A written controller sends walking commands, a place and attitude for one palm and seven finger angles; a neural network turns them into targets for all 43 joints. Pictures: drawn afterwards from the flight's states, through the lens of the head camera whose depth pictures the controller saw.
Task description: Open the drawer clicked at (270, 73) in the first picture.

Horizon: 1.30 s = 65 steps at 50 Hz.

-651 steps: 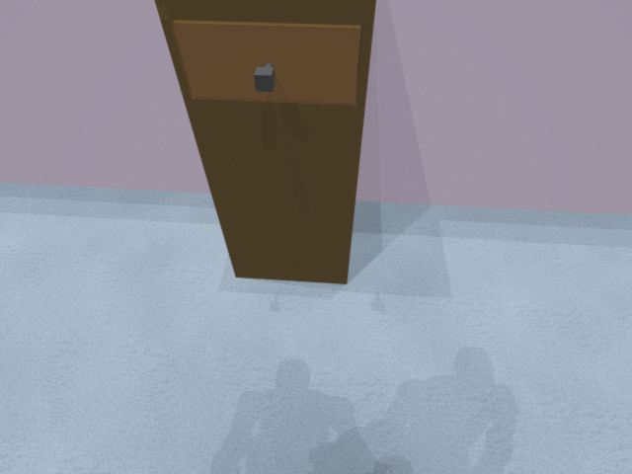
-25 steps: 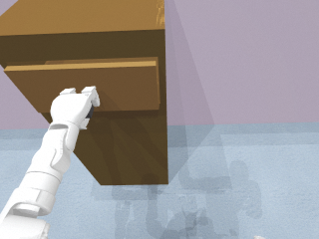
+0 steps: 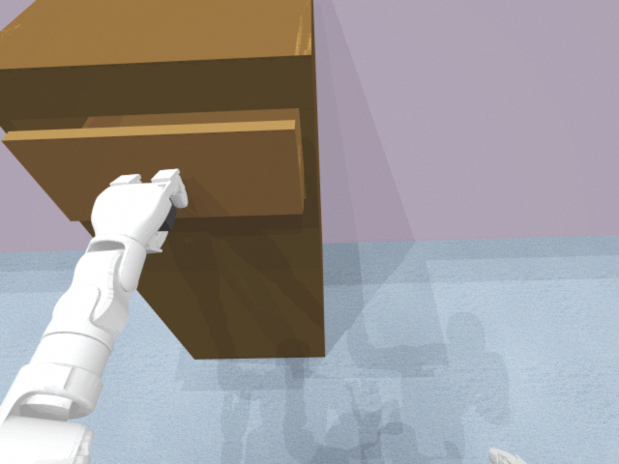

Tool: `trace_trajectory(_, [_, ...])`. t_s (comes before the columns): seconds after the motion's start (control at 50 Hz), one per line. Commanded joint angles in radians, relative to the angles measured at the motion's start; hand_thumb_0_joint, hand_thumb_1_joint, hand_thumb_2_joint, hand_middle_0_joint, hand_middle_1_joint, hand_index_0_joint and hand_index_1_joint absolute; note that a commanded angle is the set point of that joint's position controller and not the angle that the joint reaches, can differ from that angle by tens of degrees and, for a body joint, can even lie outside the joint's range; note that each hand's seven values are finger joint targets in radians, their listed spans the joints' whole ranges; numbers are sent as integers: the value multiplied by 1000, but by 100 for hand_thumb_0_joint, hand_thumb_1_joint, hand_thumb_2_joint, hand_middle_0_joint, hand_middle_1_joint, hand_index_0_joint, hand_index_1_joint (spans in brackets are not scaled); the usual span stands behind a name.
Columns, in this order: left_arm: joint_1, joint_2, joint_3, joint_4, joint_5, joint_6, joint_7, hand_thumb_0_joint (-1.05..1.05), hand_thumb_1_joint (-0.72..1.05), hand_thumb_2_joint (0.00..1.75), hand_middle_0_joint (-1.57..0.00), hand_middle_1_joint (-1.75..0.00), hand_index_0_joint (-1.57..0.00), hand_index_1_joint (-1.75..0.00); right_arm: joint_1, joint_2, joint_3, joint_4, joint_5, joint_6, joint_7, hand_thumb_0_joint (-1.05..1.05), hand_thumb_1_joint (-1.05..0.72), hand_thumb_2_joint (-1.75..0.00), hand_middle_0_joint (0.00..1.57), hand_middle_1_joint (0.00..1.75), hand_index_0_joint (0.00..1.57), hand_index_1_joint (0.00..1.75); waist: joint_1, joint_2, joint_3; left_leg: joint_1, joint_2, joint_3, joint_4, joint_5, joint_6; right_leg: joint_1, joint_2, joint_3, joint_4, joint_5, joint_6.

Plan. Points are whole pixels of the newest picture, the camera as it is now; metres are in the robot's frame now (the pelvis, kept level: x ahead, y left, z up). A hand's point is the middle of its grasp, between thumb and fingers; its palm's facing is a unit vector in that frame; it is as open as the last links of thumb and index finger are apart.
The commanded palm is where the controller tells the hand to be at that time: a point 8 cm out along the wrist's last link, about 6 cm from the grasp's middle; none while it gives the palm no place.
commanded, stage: pull the drawer open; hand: left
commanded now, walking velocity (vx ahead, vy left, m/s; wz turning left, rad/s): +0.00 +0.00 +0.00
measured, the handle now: (160, 202) +0.45 +0.22 +0.09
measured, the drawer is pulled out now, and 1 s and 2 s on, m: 0.04 0.18 0.30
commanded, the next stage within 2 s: open the thumb to release the handle in 1.70 s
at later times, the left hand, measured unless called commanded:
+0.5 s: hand (133, 292) +0.31 +0.23 +0.08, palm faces +0.04 -0.06 -1.00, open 6.8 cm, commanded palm +0.29 +0.23 +0.14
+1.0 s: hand (119, 340) +0.25 +0.22 +0.08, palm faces +0.04 -0.11 -0.99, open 6.8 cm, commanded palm +0.20 +0.24 +0.14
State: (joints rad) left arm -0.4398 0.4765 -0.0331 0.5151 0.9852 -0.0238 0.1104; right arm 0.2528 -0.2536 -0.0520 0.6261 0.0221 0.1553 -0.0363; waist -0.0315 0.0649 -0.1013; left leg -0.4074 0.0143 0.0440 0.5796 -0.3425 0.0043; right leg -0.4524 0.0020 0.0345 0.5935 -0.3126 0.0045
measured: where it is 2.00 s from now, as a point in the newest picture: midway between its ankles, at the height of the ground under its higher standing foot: outside the picture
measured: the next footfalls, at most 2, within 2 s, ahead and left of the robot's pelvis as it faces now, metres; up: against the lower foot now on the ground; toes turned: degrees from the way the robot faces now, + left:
none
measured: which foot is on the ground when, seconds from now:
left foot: down 0.00-1.00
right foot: down 0.00-1.00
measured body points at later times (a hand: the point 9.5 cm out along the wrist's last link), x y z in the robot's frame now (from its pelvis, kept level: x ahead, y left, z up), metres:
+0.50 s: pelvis +0.01 +0.00 +0.00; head +0.03 -0.04 +0.45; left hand +0.30 +0.23 +0.13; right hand +0.24 -0.22 -0.10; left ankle -0.04 +0.12 -0.73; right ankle -0.02 -0.12 -0.73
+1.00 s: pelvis +0.00 +0.00 +0.00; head +0.02 -0.04 +0.45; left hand +0.24 +0.23 +0.13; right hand +0.16 -0.26 -0.11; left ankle -0.04 +0.12 -0.73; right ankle -0.02 -0.12 -0.73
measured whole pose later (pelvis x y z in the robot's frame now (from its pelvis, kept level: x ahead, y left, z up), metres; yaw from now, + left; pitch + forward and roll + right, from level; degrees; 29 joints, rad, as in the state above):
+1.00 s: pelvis +0.00 +0.00 +0.00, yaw -1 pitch +5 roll +1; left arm 0.30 0.46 0.02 -0.20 0.91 0.00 0.16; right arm 0.17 -0.27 -0.04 0.62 0.00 0.11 -0.01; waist 0.02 0.07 -0.07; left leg -0.28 0.02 0.06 0.54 -0.34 0.00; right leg -0.35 0.01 0.05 0.57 -0.31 0.00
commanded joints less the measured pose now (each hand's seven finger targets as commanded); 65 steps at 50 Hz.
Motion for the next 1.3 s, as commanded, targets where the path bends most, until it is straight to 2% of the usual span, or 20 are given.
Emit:
trace_trajectory(0.0, [-47, 220, 118, -391, -36, -1, 40, 0, 90, 90, -40, -135, -40, -135, -91, -126, -46, -157, 0, -49, 13, 0, -90, -90, 20, 30, 20, 30, 95, -39, -364, 157, -23, -2, -19, 625, 29, 289, 25, -46, -15, 518, -32])
trace_trajectory(0.08, [113, 226, 145, -517, -48, 40, 48, 0, 90, 90, -40, -135, -40, -135, -120, -128, -40, -161, 0, -62, 22, 0, -90, -90, 20, 30, 20, 30, 104, -44, -334, 170, -17, -5, -30, 662, 24, 299, 24, -50, -19, 534, -28])
trace_trajectory(0.1, [142, 194, 119, -562, -53, 49, 47, 0, 90, 90, -40, -135, -40, -135, -131, -126, -39, -165, -1, -68, 23, 0, -90, -90, 20, 30, 20, 30, 102, -35, -326, 186, -16, -6, -31, 675, 24, 295, 23, -51, -21, 542, -27])
trace_trajectory(0.28, [403, 218, 181, -782, -59, 90, 56, 0, 90, 90, -40, -135, -40, -135, -212, -109, -15, -169, -11, -87, 32, 0, -90, -90, 20, 30, 20, 30, 129, -24, -282, 220, -16, -3, -41, 712, 14, 327, 13, -53, -27, 585, -23])
trace_trajectory(0.32, [60, 186, 96, -696, -37, 91, 66, 0, 90, 90, -40, -135, -40, -135, -200, -113, -6, -122, -7, -80, 14, 0, -90, -90, 20, 30, 20, 30, 47, -33, -194, 214, -19, -13, -32, 602, 11, 207, 24, -64, -42, 477, -21])
trace_trajectory(0.38, [70, 196, 101, -642, -8, 92, 70, 0, 90, 90, -40, -135, -40, -135, -205, -99, -8, -112, -10, -83, -3, 0, -90, -90, 20, 30, 20, 30, 81, -10, -236, 243, -30, -7, -32, 589, 11, 224, 25, -60, -47, 453, -30])
trace_trajectory(0.42, [54, 181, 78, -619, -10, 96, 56, 0, 90, 90, -40, -135, -40, -135, -216, -93, -5, -110, -11, -79, -10, 0, -90, -90, 20, 30, 20, 30, 84, -42, -259, 249, -36, -7, -28, 585, 12, 245, 23, -58, -47, 475, -28])
trace_trajectory(0.46, [21, 225, 105, -595, -17, 92, 40, 0, 90, 90, -40, -135, -40, -135, -227, -98, 0, -104, -13, -70, -18, 0, -90, -90, 20, 30, 20, 30, 89, -43, -261, 239, -41, -1, -36, 553, 10, 275, 20, -50, -56, 485, -30])
trace_trajectory(0.5, [-3, 182, 63, -578, -23, 83, 23, 0, 90, 90, -40, -135, -40, -135, -243, -84, 9, -112, -12, -68, -22, 0, -90, -90, 20, 30, 20, 30, 88, -46, -245, 226, -46, -3, -43, 526, 14, 276, 18, -56, -56, 476, -29])
trace_trajectory(0.56, [-16, 239, 109, -550, -22, 62, 14, 0, 90, 90, -40, -135, -40, -135, -248, -90, 11, -111, -16, -67, -30, 0, -90, -90, 20, 30, 20, 30, 97, -56, -243, 218, -48, 2, -45, 492, 16, 285, 17, -46, -69, 469, -28])
trace_trajectory(0.6, [-46, 209, 83, -546, -22, 42, 12, 0, 90, 90, -40, -135, -40, -135, -249, -80, 14, -114, -18, -72, -30, 0, -90, -90, 20, 30, 20, 30, 92, -35, -238, 209, -51, 2, -51, 474, 17, 282, 14, -46, -69, 458, -29])
trace_trajectory(0.66, [154, 274, 179, -597, -28, 19, 14, 0, 90, 90, -40, -135, -40, -135, -257, -87, 7, -138, -25, -75, -21, 0, -90, -90, 20, 30, 20, 30, 144, -28, -283, 204, -50, 2, -53, 531, 15, 354, 11, -34, -60, 524, -31])
trace_trajectory(0.7, [256, 239, 178, -648, -46, 5, 13, 0, 90, 90, -40, -135, -40, -135, -265, -78, 9, -154, -26, -80, -10, 0, -90, -90, 20, 30, 20, 30, 151, -44, -265, 183, -47, 2, -62, 537, 17, 373, 3, -36, -52, 558, -27])
trace_trajectory(0.76, [448, 282, 257, -724, -65, -4, 25, 0, 90, 90, -40, -135, -40, -135, -277, -89, 5, -173, -27, -82, 6, 0, -90, -90, 20, 30, 20, 30, 172, -51, -258, 167, -43, 6, -66, 539, 14, 398, 0, -30, -46, 578, -24])
trace_trajectory(0.8, [509, 229, 226, -809, -69, -2, 38, 0, 90, 90, -40, -135, -40, -135, -285, -84, 6, -185, -24, -84, 17, 0, -90, -90, 20, 30, 20, 30, 165, -20, -228, 163, -38, 7, -70, 537, 14, 365, 2, -37, -45, 541, -26])
trace_trajectory(0.84, [599, 228, 245, -881, -68, 5, 63, 0, 90, 90, -40, -135, -40, -135, -280, -87, -1, -191, -26, -91, 27, 0, -90, -90, 20, 30, 20, 30, 171, 9, -236, 178, -31, 8, -67, 560, 11, 349, 6, -39, -43, 516, -28])
trace_trajectory(1.0, [771, 199, 251, -1020, -62, 43, 150, 0, 90, 90, -40, -135, -40, -135, -279, -94, -12, -182, -25, -115, 36, 0, -90, -90, 20, 30, 20, 30, 151, 8, -205, 185, -20, -1, -47, 514, 4, 279, 14, -42, -39, 427, -29])
trace_trajectory(1.2, [950, 171, 241, -1095, -73, 73, 169, 0, 90, 90, -40, -135, -40, -135, -306, -89, 16, -199, -21, -112, 36, 0, -90, -90, 20, 30, 20, 30, 153, -31, -145, 173, -14, -5, -42, 473, 1, 266, 14, -42, -48, 422, -16])
trace_trajectory(1.26, [993, 210, 279, -1125, -66, 73, 174, 0, 90, 90, -40, -135, -40, -135, -318, -99, 26, -209, -22, -108, 31, 0, -90, -90, 20, 30, 20, 30, 162, 6, -141, 182, -9, -2, -40, 474, -3, 272, 18, -20, -59, 430, -17])
trace_trajectory(1.28, [1015, 185, 255, -1139, -62, 73, 176, 0, 90, 90, -40, -135, -40, -135, -314, -92, 33, -217, -23, -108, 36, 0, -90, -90, 20, 30, 20, 30, 164, 16, -144, 183, -8, 1, -35, 481, -3, 269, 11, -30, -52, 427, -14])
